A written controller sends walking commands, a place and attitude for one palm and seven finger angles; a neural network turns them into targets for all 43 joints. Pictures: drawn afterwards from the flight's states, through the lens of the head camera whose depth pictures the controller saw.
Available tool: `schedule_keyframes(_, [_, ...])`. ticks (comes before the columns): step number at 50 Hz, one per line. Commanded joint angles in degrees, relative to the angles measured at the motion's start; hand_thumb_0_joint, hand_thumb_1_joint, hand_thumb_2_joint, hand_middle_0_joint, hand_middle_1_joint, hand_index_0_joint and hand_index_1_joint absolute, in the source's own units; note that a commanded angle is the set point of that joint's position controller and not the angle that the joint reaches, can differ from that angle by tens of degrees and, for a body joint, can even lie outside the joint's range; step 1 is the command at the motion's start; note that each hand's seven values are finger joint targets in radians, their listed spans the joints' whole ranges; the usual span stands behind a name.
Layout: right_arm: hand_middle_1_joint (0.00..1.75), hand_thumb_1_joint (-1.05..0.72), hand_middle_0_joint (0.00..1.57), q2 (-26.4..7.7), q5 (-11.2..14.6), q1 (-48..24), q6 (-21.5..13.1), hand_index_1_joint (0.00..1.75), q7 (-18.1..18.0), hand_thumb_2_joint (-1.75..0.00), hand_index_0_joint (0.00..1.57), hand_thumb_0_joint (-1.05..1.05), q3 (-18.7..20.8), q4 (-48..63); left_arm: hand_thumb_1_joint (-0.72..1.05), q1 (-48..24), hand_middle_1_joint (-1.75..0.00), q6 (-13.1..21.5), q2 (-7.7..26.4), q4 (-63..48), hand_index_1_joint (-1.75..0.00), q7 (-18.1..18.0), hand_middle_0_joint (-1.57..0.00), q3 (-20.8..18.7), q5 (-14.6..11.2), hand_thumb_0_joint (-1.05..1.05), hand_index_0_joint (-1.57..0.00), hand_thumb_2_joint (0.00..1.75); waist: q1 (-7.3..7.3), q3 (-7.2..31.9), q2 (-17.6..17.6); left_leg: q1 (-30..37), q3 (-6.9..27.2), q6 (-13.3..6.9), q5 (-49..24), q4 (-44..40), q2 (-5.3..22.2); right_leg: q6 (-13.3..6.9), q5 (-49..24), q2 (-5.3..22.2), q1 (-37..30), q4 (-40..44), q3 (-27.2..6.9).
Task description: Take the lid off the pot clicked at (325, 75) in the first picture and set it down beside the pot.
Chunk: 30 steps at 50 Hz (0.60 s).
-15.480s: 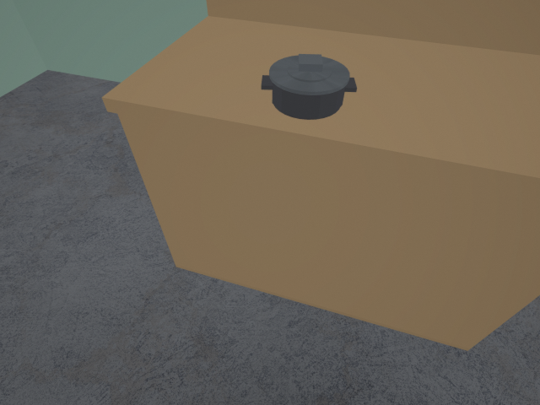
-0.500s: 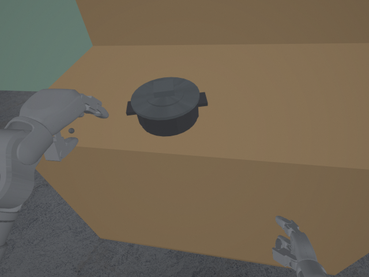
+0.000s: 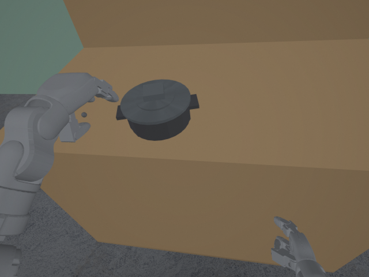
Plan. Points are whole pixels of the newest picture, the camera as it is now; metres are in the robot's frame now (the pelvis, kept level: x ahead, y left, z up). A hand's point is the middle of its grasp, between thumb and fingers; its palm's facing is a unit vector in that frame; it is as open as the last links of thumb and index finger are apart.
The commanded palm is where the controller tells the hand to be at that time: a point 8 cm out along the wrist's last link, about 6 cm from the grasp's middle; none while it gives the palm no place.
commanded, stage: move the open hand above the knob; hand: left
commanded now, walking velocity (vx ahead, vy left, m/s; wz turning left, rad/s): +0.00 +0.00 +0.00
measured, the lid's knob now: (153, 91) +0.50 +0.13 +0.16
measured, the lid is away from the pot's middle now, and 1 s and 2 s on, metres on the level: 0.00 0.00 0.00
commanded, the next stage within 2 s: none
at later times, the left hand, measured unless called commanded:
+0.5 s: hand (110, 97) +0.40 +0.19 +0.22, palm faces -0.11 -0.05 -0.99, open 9.9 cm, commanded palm +0.37 +0.19 +0.29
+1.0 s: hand (137, 82) +0.45 +0.15 +0.22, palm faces -0.12 -0.05 -0.99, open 9.9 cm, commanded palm +0.43 +0.15 +0.29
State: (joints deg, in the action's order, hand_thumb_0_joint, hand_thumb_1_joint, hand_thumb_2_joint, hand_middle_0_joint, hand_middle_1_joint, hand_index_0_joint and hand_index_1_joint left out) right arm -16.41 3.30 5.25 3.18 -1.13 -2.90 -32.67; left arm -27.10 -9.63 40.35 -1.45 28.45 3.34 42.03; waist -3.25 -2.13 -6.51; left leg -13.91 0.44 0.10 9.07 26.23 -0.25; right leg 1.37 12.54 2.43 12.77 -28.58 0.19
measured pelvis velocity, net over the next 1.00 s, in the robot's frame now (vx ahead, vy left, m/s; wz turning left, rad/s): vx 0.04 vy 0.00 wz -0.01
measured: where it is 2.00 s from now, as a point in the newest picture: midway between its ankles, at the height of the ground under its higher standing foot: outside the picture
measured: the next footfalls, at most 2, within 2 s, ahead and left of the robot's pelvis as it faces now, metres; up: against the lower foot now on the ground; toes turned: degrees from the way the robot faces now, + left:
none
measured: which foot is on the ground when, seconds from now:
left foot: down 0.00-1.00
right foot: down 0.00-1.00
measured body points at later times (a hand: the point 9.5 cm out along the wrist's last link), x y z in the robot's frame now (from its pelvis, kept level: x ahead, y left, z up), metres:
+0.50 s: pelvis +0.03 +0.00 +0.00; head +0.04 -0.04 +0.45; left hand +0.40 +0.19 +0.27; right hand +0.24 -0.22 -0.09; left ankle +0.06 +0.12 -0.74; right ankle +0.03 -0.14 -0.74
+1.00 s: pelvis +0.04 +0.00 +0.00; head +0.05 -0.04 +0.45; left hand +0.45 +0.15 +0.27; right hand +0.23 -0.22 -0.10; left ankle +0.06 +0.12 -0.74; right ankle +0.03 -0.14 -0.74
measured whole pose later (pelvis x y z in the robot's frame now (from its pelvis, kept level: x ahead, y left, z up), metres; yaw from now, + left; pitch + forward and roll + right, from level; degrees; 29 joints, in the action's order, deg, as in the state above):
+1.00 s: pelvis +0.04 +0.00 +0.00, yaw +0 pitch +0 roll +1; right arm -15.9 4.1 5.4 7.5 1.1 -2.6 -33.5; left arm -47.4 -19.0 30.6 12.8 29.1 15.4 46.9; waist -0.8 -1.1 -5.1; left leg -14.5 -0.2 -0.3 11.5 25.7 -0.9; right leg 1.5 15.2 3.1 13.9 -28.8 -0.4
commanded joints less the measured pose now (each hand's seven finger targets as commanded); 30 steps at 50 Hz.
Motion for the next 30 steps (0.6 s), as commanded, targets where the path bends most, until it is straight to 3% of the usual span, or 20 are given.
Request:
schedule_keyframes(1, [0.30, -0.90, 0.20, -5.6, 0.6, -10.6, -2.5, 0.30, 0.2, -0.90, 0.20, 0.00, 2.3, 11.1, -0.38, -20.0, -0.08, -1.0, 14.3, -8.1, -0.08, -1.7, -0.88, -10.5, 1.0, 0.00, -0.88, 1.69, -0.35, 17.1, 4.8, 7.6, -1.3, -2.3, -2.7, -2.6, -2.4, -2.7, -3.8, -3.6, -2.5, 5.4, 1.7])
schedule_keyframes(2, [0.30, -0.90, 0.20, -5.5, 0.2, -9.8, -2.0, 0.30, 0.2, -0.90, 0.20, 0.00, 2.3, 10.8, -0.38, -23.2, -0.08, -1.0, 14.6, -9.4, -0.08, -1.2, -0.88, -9.7, 1.3, 0.00, -0.88, 1.69, -0.58, 18.7, 4.7, 7.2, -1.7, -2.3, -3.2, -3.4, -2.8, -2.5, -4.6, -3.2, -3.9, 5.7, 2.0])
schedule_keyframes(4, [0.30, -0.90, 0.20, -5.5, 0.3, -10.2, -1.6, 0.30, 0.1, -0.90, 0.20, 0.00, 2.3, 10.3, -0.38, -24.5, -0.08, -1.8, 13.4, -6.8, -0.08, -1.2, -0.88, -8.4, 1.6, 0.00, -0.88, 1.69, -0.13, 15.2, 5.0, 6.4, -1.7, -2.3, -2.3, -3.5, -2.5, -2.4, -3.8, -3.2, -2.0, 5.8, 2.3])
schedule_keyframes(5, [0.30, -0.90, 0.20, -5.4, 0.6, -10.1, -1.5, 0.30, 0.0, -0.90, 0.20, 0.00, 2.4, 10.4, -0.38, -25.2, -0.08, -2.1, 12.7, -6.3, -0.08, -1.0, -0.88, -7.5, 1.7, 0.00, -0.88, 1.69, -0.02, 15.2, 6.1, 6.6, -1.6, -2.3, -1.9, -3.7, -2.5, -2.3, -3.4, -3.1, -1.9, 5.8, 2.2])
schedule_keyframes(7, [0.30, -0.90, 0.20, -5.6, 0.4, -9.3, -1.2, 0.30, 0.2, -0.90, 0.20, 0.00, 2.3, 10.3, -0.38, -27.2, -0.08, -2.2, 14.3, -7.1, -0.08, -1.0, -0.88, -8.6, 2.0, 0.00, -0.88, 1.69, -0.03, 18.6, 5.0, 7.7, -1.6, -2.5, -4.0, -3.5, -2.8, -2.6, -5.5, -3.3, -3.7, 5.5, 2.1])
schedule_keyframes(9, [0.30, -0.90, 0.20, -5.5, 0.5, -10.0, -1.1, 0.30, 0.1, -0.90, 0.20, 0.00, 2.4, 10.1, -0.38, -28.5, -0.08, -2.8, 12.7, -5.4, -0.08, -0.9, -0.88, -6.9, 2.2, 0.00, -0.88, 1.69, 0.28, 16.6, 5.5, 7.4, -1.6, -2.5, -3.4, -3.5, -2.7, -2.5, -5.3, -3.1, -2.6, 5.7, 2.2])
schedule_keyframes(11, [0.30, -0.90, 0.20, -5.7, 0.7, -10.0, -1.4, 0.30, 0.5, -0.90, 0.20, 0.00, 2.5, 10.5, -0.38, -27.2, -0.08, -3.1, 13.2, -5.8, -0.08, -1.3, -0.88, -8.1, 2.2, 0.00, -0.88, 1.69, 0.22, 19.3, 4.0, 9.3, -1.3, -2.6, -5.8, -2.1, -2.8, -3.0, -7.7, -3.4, -3.3, 4.8, 1.7])
schedule_keyframes(12, [0.30, -0.90, 0.20, -5.5, 0.4, -9.3, -0.9, 0.30, 0.5, -0.90, 0.20, 0.00, 2.4, 10.4, -0.38, -30.0, -0.08, -3.0, 14.3, -7.8, -0.08, -0.9, -0.88, -8.1, 2.6, 0.00, -0.88, 1.69, -0.19, 21.5, 4.1, 8.9, -1.4, -2.5, -7.1, -3.1, -3.0, -2.9, -9.0, -3.2, -5.4, 4.8, 2.0])
schedule_keyframes(15, [0.30, -0.90, 0.20, -5.4, 0.7, -9.7, -0.4, 0.30, 0.8, -0.90, 0.20, 0.00, 2.5, 10.1, -0.38, -29.9, -0.08, -4.3, 10.9, -4.8, -0.08, -0.6, -0.88, -5.3, 3.0, 0.00, -0.88, 1.69, 0.30, 18.3, 5.1, 8.4, -1.5, -2.4, -7.0, -3.0, -2.6, -2.9, -9.2, -3.0, -3.5, 4.7, 2.2])
schedule_keyframes(16, [0.30, -0.90, 0.20, -5.6, 0.9, -9.9, -0.6, 0.30, 1.2, -0.90, 0.20, 0.00, 2.7, 10.7, -0.38, -27.2, -0.08, -4.4, 11.0, -4.7, -0.08, -0.7, -0.88, -6.5, 2.5, 0.00, -0.88, 1.69, 0.41, 19.4, 5.7, 9.3, -1.2, -2.6, -8.4, -1.6, -2.7, -3.2, -10.7, -3.5, -3.5, 4.2, 2.0])
schedule_keyframes(17, [0.30, -0.90, 0.20, -5.7, 0.5, -9.0, 0.1, 0.30, 1.2, -0.90, 0.20, 0.00, 2.6, 10.3, -0.38, -30.3, -0.08, -4.4, 11.9, -6.2, -0.08, -0.3, -0.88, -6.3, 3.0, 0.00, -0.88, 1.69, 0.21, 21.0, 5.4, 8.9, -1.6, -2.6, -9.5, -2.5, -2.9, -3.0, -12.0, -3.3, -5.2, 4.4, 2.2])
schedule_keyframes(20, [0.30, -0.90, 0.20, -5.1, 0.8, -10.2, 0.2, 0.30, 1.4, -0.90, 0.20, 0.00, 2.6, 10.7, -0.38, -32.6, -0.08, -5.2, 9.1, -7.9, -0.08, -0.3, -0.88, -3.7, 3.2, 0.00, -0.88, 1.69, 0.48, 20.0, 4.6, 9.6, -1.3, -2.5, -10.5, -2.4, -2.6, -3.1, -12.3, -3.3, -4.2, 3.6, 2.4])
schedule_keyframes(21, [0.30, -0.90, 0.20, -5.4, 1.0, -10.2, 0.0, 0.30, 1.8, -0.90, 0.20, 0.00, 2.7, 10.9, -0.38, -30.2, -0.08, -5.5, 8.9, -6.7, -0.08, -0.6, -0.88, -4.4, 2.8, 0.00, -0.88, 1.69, 0.78, 20.9, 4.3, 10.8, -0.9, -2.6, -11.8, -1.0, -2.6, -3.5, -13.2, -3.6, -3.5, 3.1, 2.2])
schedule_keyframes(22, [0.30, -0.90, 0.20, -5.4, 0.6, -9.0, 0.6, 0.30, 1.7, -0.90, 0.20, 0.00, 2.6, 10.1, -0.38, -32.6, -0.08, -5.6, 10.3, -6.9, -0.08, -0.3, -0.88, -4.9, 3.5, 0.00, -0.88, 1.69, 0.42, 22.0, 5.0, 10.2, -1.4, -2.5, -11.5, -2.2, -2.7, -3.2, -13.1, -3.6, -4.9, 3.8, 2.5])
schedule_keyframes(24, [0.30, -0.90, 0.20, -5.5, 0.8, -9.4, 1.2, 0.30, 1.5, -0.90, 0.20, 0.00, 2.5, 9.6, -0.38, -33.1, -0.08, -6.4, 8.9, -2.9, -0.08, -0.3, -0.88, -3.5, 3.9, 0.00, -0.88, 1.69, 0.78, 17.8, 7.0, 8.1, -1.5, -2.4, -8.2, -2.7, -2.3, -3.1, -10.4, -3.4, -2.7, 4.2, 2.7])
schedule_keyframes(26, [0.30, -0.90, 0.20, -5.5, 1.2, -9.8, 0.8, 0.30, 1.7, -0.90, 0.20, 0.00, 2.6, 10.1, -0.38, -33.6, -0.08, -6.4, 7.8, -2.6, -0.08, -0.9, -0.88, -2.8, 3.6, 0.00, -0.88, 1.69, 1.21, 19.1, 5.9, 9.4, -1.2, -2.6, -8.4, -1.6, -2.5, -3.5, -10.2, -3.5, -2.0, 3.6, 2.4])
schedule_keyframes(27, [0.30, -0.90, 0.20, -5.3, 0.9, -8.9, 1.1, 0.30, 1.7, -0.90, 0.20, 0.00, 2.4, 10.0, -0.38, -37.9, -0.08, -6.2, 8.9, -6.2, -0.08, -0.8, -0.88, -2.6, 4.2, 0.00, -0.88, 1.69, 0.78, 22.6, 4.4, 10.2, -1.3, -2.5, -10.2, -2.6, -2.7, -3.5, -11.5, -3.5, -4.5, 3.6, 2.6])
schedule_keyframes(30, [0.30, -0.90, 0.20, -4.7, 1.0, -9.9, 0.8, 0.30, 1.8, -0.90, 0.20, 0.00, 2.5, 9.8, -0.38, -39.9, -0.08, -7.0, 5.9, -5.1, -0.08, -1.2, -0.88, -0.2, 4.7, 0.00, -0.88, 1.69, 1.17, 22.2, 3.9, 11.0, -1.0, -2.4, -11.0, -2.2, -2.4, -3.6, -11.8, -3.4, -3.3, 3.0, 2.6])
